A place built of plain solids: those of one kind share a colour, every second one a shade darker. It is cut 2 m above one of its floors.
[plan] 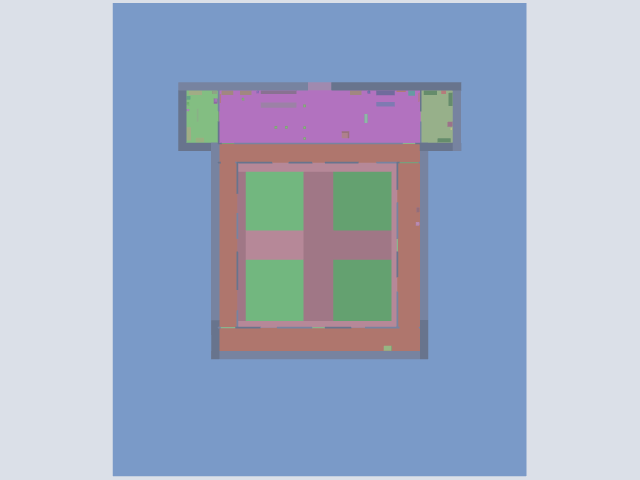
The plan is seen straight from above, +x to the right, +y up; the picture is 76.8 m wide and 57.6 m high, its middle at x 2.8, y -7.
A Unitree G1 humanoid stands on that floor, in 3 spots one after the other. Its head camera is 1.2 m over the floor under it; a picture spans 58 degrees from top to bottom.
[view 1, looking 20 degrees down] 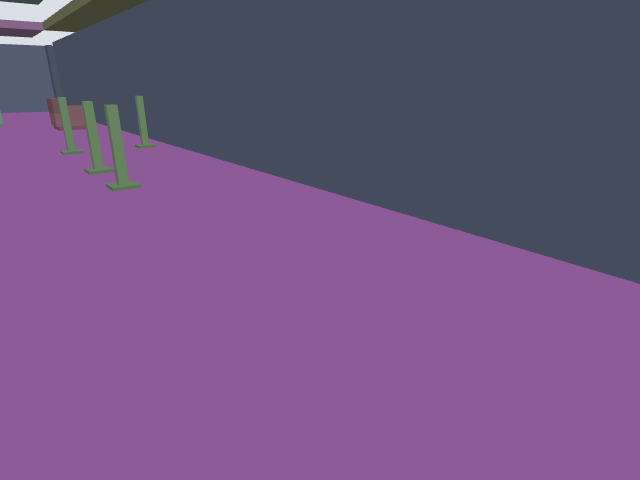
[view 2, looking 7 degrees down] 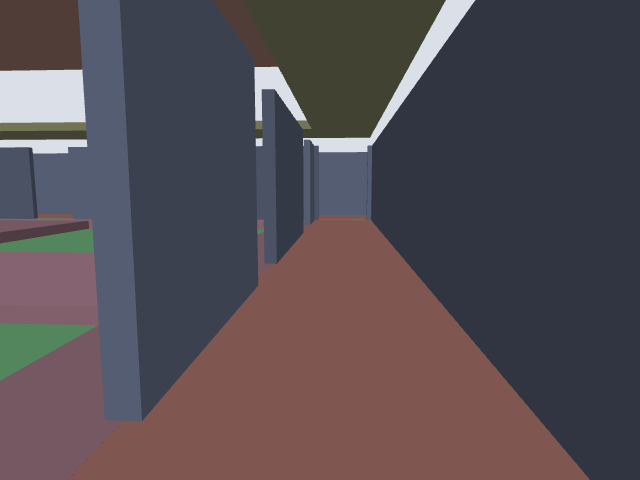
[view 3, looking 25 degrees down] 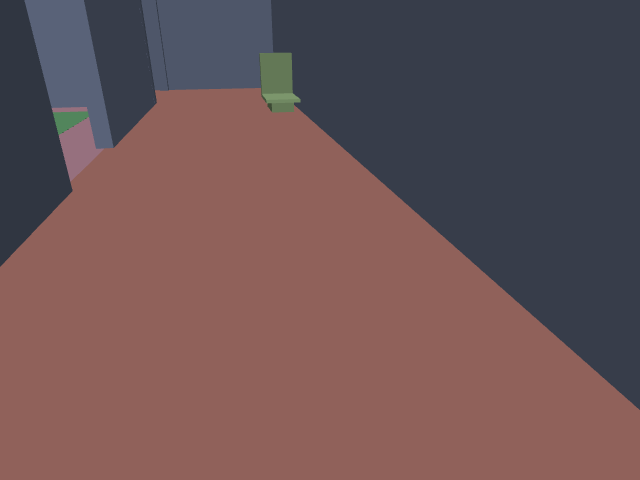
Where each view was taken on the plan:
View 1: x -8.04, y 7.81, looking -38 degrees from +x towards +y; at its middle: floor_foyer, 3.51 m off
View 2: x -8.24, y -1.72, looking -87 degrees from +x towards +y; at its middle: floor_corr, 9.85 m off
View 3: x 2.61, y -18.96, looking -12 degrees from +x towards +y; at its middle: floor_corr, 2.84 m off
